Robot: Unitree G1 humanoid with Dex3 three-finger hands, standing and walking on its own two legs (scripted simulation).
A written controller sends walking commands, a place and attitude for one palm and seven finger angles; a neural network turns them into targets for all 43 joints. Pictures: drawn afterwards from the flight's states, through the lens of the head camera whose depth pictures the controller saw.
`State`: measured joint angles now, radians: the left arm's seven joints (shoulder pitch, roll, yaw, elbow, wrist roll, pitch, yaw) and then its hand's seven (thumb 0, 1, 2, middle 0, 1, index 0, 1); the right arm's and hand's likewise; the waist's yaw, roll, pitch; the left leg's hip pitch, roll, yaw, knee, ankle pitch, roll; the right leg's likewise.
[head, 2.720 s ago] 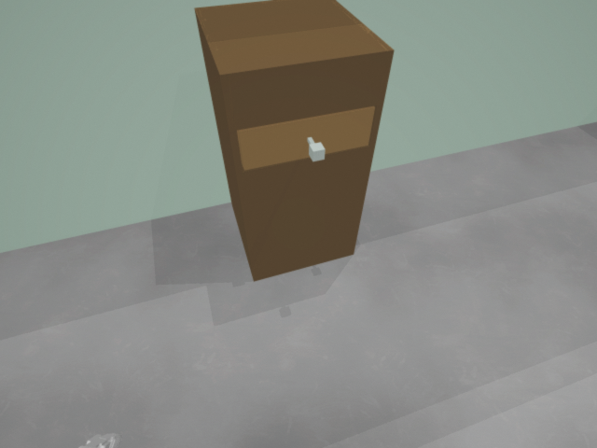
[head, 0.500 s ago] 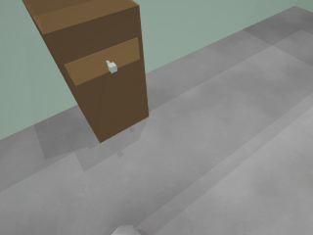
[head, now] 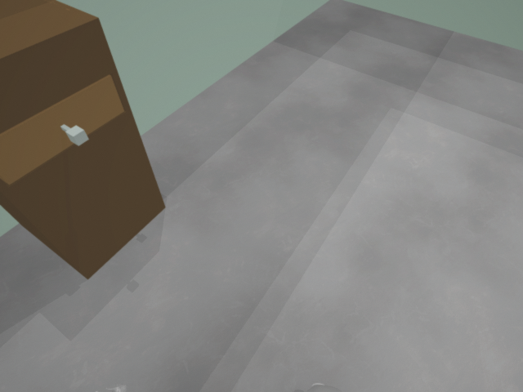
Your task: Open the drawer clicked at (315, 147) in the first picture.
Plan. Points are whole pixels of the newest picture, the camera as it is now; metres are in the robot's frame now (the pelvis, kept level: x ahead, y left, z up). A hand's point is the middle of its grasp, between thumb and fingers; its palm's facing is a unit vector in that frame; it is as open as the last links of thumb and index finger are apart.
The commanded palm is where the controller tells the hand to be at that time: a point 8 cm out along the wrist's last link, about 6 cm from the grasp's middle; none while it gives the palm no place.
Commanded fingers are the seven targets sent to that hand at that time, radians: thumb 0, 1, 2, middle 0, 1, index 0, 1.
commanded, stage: walk to a spot facing it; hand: left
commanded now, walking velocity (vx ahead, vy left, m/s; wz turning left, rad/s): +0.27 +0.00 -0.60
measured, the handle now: (72, 132) +0.73 +0.57 -0.13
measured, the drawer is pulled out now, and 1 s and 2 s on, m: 0.00 0.00 0.00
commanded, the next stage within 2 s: turn to face it in 1.36 s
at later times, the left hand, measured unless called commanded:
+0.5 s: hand (161, 373) +0.17 +0.19 -0.19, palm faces -0.21 -0.96 -0.18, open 7.4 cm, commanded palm none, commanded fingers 0.00 0.90 0.90 -0.20 -0.30 -0.20 -0.30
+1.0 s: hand (297, 224) +0.50 -0.06 -0.18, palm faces -0.59 -0.79 -0.17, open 7.4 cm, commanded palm none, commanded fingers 0.00 0.90 0.90 -0.20 -0.30 -0.20 -0.30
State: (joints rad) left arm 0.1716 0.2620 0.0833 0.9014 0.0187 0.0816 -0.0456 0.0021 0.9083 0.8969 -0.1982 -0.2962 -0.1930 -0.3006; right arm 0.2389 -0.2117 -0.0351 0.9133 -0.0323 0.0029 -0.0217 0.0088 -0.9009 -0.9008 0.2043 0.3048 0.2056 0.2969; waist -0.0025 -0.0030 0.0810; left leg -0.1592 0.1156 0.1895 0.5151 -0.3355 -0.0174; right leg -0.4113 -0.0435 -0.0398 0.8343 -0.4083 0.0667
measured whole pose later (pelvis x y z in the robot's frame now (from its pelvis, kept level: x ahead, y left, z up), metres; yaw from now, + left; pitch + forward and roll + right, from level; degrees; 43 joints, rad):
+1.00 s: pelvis +0.28 -0.12 -0.03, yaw -34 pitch -1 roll +0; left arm 0.05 0.20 0.06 0.91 0.02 -0.05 -0.04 0.00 0.91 0.90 -0.20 -0.30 -0.19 -0.30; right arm 0.49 -0.14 -0.04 1.11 -0.02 -0.02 -0.01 0.01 -0.90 -0.90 0.20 0.30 0.20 0.30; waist -0.05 -0.01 0.13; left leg -0.14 0.21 0.22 1.04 -0.51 -0.07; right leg -0.48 0.00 -0.16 0.69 -0.19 -0.11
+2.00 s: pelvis +0.51 -0.27 +0.00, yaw -29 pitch +0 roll +1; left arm 0.14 0.14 0.04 0.93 0.01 -0.01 0.03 0.00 0.91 0.90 -0.20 -0.30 -0.20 -0.30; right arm 0.32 -0.18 -0.08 1.04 -0.03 0.06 0.00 0.01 -0.91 -0.90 0.20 0.30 0.20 0.30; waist -0.05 0.04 0.03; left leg -0.47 0.02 0.04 1.06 -0.45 -0.04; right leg -0.24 -0.08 -0.17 0.53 -0.28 -0.02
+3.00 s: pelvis +0.52 -0.27 +0.00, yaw +7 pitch +0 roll +1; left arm 0.19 0.17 0.03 0.86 0.02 0.01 0.02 0.00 0.90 0.90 -0.21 -0.30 -0.20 -0.30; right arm 0.21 -0.26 -0.10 0.93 -0.03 0.08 0.03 0.01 -0.91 -0.90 0.20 0.30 0.20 0.30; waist -0.04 0.02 0.08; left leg -0.51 0.02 0.01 1.09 -0.40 -0.07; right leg -0.19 -0.11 -0.16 0.52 -0.31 0.02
